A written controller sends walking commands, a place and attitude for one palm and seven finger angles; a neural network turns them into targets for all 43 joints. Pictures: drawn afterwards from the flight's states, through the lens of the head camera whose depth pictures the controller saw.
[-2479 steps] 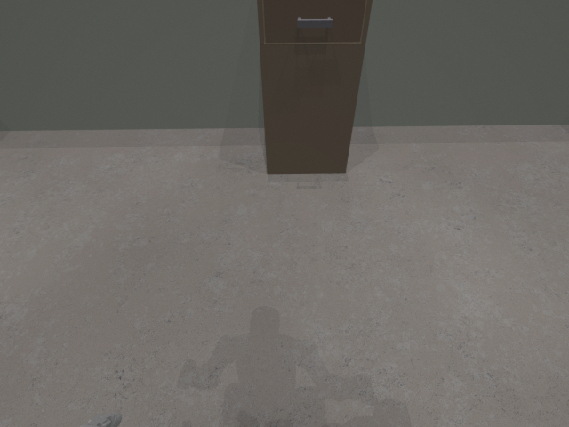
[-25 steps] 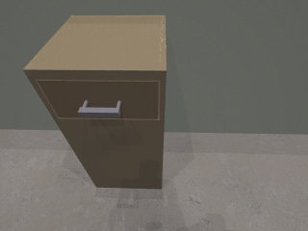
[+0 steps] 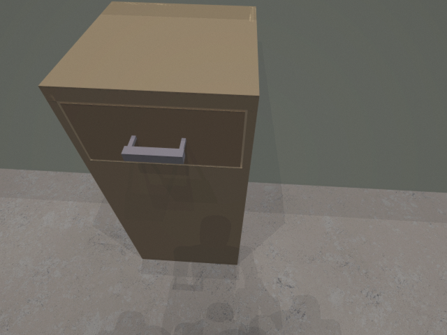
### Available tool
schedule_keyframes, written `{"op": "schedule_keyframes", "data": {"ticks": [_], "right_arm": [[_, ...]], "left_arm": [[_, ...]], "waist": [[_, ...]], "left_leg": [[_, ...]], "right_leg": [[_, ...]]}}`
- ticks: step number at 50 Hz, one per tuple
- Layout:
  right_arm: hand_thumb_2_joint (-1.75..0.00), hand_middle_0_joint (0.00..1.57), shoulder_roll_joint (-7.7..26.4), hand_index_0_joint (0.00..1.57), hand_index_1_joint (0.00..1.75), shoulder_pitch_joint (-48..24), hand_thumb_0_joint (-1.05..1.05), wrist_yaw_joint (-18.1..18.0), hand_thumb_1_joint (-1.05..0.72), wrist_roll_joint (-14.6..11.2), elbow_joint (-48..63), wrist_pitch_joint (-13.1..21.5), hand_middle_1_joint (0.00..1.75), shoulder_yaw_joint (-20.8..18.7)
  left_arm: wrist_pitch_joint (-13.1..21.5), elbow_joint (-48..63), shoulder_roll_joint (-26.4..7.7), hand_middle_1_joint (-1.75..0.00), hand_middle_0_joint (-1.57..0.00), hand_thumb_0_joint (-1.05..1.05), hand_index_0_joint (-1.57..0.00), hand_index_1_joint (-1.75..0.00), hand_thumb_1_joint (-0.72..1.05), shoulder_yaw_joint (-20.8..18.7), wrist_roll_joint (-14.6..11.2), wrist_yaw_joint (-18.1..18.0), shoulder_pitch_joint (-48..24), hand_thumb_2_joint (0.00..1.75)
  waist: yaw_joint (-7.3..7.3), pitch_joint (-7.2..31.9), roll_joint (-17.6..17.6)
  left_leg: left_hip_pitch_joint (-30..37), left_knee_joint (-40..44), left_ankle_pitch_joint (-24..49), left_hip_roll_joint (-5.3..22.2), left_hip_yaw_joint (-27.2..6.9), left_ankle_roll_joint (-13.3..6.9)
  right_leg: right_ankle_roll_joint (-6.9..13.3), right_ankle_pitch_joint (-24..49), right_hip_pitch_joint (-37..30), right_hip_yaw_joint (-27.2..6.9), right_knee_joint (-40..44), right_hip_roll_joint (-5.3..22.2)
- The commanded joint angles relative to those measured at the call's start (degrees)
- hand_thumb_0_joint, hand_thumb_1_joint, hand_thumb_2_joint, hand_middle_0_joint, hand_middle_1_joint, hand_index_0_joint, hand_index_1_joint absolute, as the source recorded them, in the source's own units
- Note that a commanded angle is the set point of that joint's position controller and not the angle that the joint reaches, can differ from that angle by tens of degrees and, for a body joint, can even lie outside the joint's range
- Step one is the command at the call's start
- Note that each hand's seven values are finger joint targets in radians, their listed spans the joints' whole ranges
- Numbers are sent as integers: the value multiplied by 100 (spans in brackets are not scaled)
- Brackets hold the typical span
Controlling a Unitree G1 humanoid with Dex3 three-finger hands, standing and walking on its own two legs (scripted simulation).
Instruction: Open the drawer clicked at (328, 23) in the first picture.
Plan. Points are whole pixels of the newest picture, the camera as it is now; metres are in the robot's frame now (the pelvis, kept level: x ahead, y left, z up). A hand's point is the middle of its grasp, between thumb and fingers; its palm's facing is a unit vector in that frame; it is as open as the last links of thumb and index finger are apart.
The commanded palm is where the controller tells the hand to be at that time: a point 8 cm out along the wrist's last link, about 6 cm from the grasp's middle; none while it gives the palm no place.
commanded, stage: look again from close up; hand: left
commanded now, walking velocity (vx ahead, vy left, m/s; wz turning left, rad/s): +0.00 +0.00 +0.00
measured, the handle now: (156, 148) +0.49 +0.19 +0.03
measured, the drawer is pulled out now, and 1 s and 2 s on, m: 0.00 0.00 0.00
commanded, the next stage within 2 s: raise the hand with hooked fingers in 0.36 s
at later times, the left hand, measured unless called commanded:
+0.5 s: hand out of the picture +0.02 +0.23 -0.17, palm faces -0.06 -0.97 -0.25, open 7.4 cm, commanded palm +0.09 +0.27 -0.06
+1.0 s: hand out of the picture +0.11 +0.25 -0.05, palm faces -0.05 -0.11 -0.99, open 9.2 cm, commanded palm +0.14 +0.26 +0.03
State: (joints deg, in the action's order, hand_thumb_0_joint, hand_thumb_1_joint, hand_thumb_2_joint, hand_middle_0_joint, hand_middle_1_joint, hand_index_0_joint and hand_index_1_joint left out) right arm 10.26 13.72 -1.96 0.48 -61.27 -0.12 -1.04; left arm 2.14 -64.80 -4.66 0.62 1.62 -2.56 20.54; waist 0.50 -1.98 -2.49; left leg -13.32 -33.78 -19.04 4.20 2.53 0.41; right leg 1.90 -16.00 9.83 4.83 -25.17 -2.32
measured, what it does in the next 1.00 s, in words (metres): stands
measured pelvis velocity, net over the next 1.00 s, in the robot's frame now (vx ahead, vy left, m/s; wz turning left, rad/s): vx -0.04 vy -0.01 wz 0.04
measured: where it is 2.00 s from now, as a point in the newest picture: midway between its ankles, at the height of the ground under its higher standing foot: outside the picture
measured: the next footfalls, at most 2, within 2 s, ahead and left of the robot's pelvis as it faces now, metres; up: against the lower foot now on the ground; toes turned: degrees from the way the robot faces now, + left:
none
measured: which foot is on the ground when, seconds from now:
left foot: down 0.00-1.00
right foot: down 0.00-1.00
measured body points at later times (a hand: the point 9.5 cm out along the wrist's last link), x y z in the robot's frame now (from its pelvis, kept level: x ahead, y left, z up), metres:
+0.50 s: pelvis -0.01 +0.05 +0.00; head +0.01 +0.04 +0.45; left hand +0.02 +0.28 -0.15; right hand -0.03 -0.17 -0.16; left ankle -0.04 +0.12 -0.74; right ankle -0.03 -0.10 -0.74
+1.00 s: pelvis -0.04 -0.01 -0.04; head +0.00 -0.02 +0.41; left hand +0.11 +0.25 +0.01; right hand +0.23 -0.23 -0.09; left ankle -0.04 +0.12 -0.74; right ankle -0.02 -0.07 -0.74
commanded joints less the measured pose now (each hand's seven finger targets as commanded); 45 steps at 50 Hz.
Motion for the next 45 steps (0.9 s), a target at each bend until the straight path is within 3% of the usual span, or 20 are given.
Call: {"op": "schedule_keyframes", "data": {"ticks": [1,4,8,14,22,23,24,25,26,27,28,30,31,33,34,35,36,38,41,45], "right_arm": [[-90,20,233,20,30,736,0,58,-90,15,173,212,30,27],[-90,20,405,20,30,662,0,-17,-90,52,157,221,30,65],[-90,20,465,20,30,552,0,-12,-90,49,216,184,30,119],[-90,20,566,20,30,608,0,9,-90,57,171,199,30,151],[-90,20,550,20,30,777,0,-20,-90,40,14,247,30,159],[-90,20,795,20,30,332,0,28,-90,-61,389,234,30,70],[-90,20,1624,20,30,482,0,-115,-90,-206,2112,1076,30,-67],[-90,20,1019,20,30,-33,0,-309,-90,-104,1894,1732,30,50],[-90,20,1008,20,30,9,0,-346,-90,-160,1428,1886,30,-113],[-90,20,699,20,30,74,0,-351,-90,-225,1440,1918,30,-60],[-90,20,801,20,30,-243,0,-250,-90,-158,1858,1946,30,-43],[-90,20,1097,20,30,-418,0,-217,-90,-8,2200,1767,30,-152],[-90,20,1146,20,30,-504,0,-131,-90,59,2456,1597,30,-169],[-90,20,1076,20,30,-751,0,19,-90,162,2926,1189,30,-227],[-90,20,1045,20,30,-801,0,80,-90,169,3002,920,30,-259],[-90,20,1061,20,30,-895,0,150,-90,170,3143,691,30,-289],[-90,20,1079,20,30,-976,0,245,-90,127,3273,486,30,-340],[-90,20,1099,20,30,-1351,0,375,-90,63,3623,243,30,-312],[-90,20,1035,20,30,-1400,0,420,-90,143,3805,53,30,-306],[-90,20,879,20,30,-1342,0,270,-90,395,3888,-87,30,-308]], "left_arm": [[80,414,-827,-30,-20,0,-20,-30,90,-113,-86,-57,66,90],[-28,359,-740,-30,-20,0,-20,-30,90,-92,-110,-36,158,90],[-137,355,-776,-30,-20,0,-20,-30,90,-66,-95,12,102,90],[-192,436,-892,-30,-20,0,-20,-30,90,-64,-105,39,-29,90],[-192,459,-939,-30,-20,0,-20,-30,90,-95,-124,32,-132,90],[-77,282,-1085,-30,-20,0,-20,-30,90,-69,-56,-192,123,90],[761,8732,-3495,-32,-20,0,-20,-32,88,-622,1307,-343,-4351,89],[201,7027,-2691,-33,-20,0,-20,-33,85,-416,1386,-684,-1562,88],[-190,6708,-2137,-34,-21,0,-21,-34,83,-188,1114,-972,-1280,87],[-621,5946,-778,-36,-21,0,-21,-36,81,603,1272,-995,233,86],[-539,6865,-1063,-37,-21,0,-21,-37,78,598,1487,-1036,-587,85],[-443,6753,-1990,-40,-21,0,-21,-40,74,77,2614,-1264,-207,83],[-485,6608,-2112,-42,-21,0,-21,-42,71,-152,3010,-1355,262,82],[-457,6266,-2039,-45,-22,0,-22,-45,67,-244,3844,-1538,1089,80],[-448,5781,-1739,-47,-22,0,-22,-47,64,-59,4266,-1597,1537,79],[-392,5532,-1451,-48,-22,0,-22,-48,62,156,4607,-1590,1696,78],[-274,5459,-1438,-50,-22,0,-22,-50,60,84,4869,-1572,1834,77],[42,6113,-1788,-53,-22,0,-22,-53,55,-69,5331,-1617,1577,75],[288,7029,-2394,-57,-23,0,-23,-57,48,-519,5819,-1895,838,72],[654,8218,-3069,-63,-24,0,-24,-63,39,-980,6028,-2506,-1068,68]], "waist": [[-219,502,117],[-78,155,-512],[5,-602,-46],[23,-569,156],[19,-80,154],[95,-273,880],[-389,2696,-770],[52,2196,-1562],[-41,1801,-1384],[-154,1120,-1045],[-78,603,-677],[-50,574,-336],[123,744,-166],[410,615,637],[433,341,1581],[462,110,2080],[582,136,2252],[798,625,1750],[815,1262,688],[385,2053,-181]], "left_leg": [[426,715,1573,163,-267,-183],[322,764,2806,399,-477,-361],[-220,1189,1695,333,-601,-410],[-199,1549,1156,291,-695,-435],[329,1411,2234,288,-575,-448],[-103,331,3584,423,-541,-233],[1566,843,4260,-131,-698,-142],[2108,1247,5262,219,-696,139],[1439,1348,4539,165,-606,357],[985,1483,3703,164,-614,281],[481,1265,3091,65,-612,209],[-167,545,2272,-204,-439,26],[-432,465,2057,-334,-477,-12],[-937,340,1468,-445,-368,-66],[-1412,235,1082,-468,-271,-71],[-1775,177,765,-506,-190,-77],[-1912,170,724,-542,-148,-75],[-1923,63,712,-636,-39,-86],[-1685,-188,677,-724,-38,-163],[-1094,-846,631,-799,-157,-284]], "right_leg": [[159,1976,-41,-594,-200,869],[70,1045,29,-412,-283,667],[-1,352,220,-418,-117,630],[-63,241,159,-416,-117,674],[-93,593,-24,-405,-173,743],[-163,2083,203,-639,11,955],[78,2274,137,-592,-760,191],[79,225,998,-46,-1374,221],[-3,-533,1242,37,-1673,218],[-90,-792,1605,-4,-1634,185],[-70,-454,1514,-116,-1282,319],[124,345,1441,-269,-628,210],[194,410,1205,-471,-548,171],[253,-64,1291,-714,-561,57],[237,-345,1520,-691,-654,46],[219,-475,1686,-759,-676,54],[235,-318,1535,-942,-650,91],[242,-127,1310,-1080,-845,159],[235,41,1293,-1173,-1046,183],[208,21,1853,-1571,-1169,243]]}}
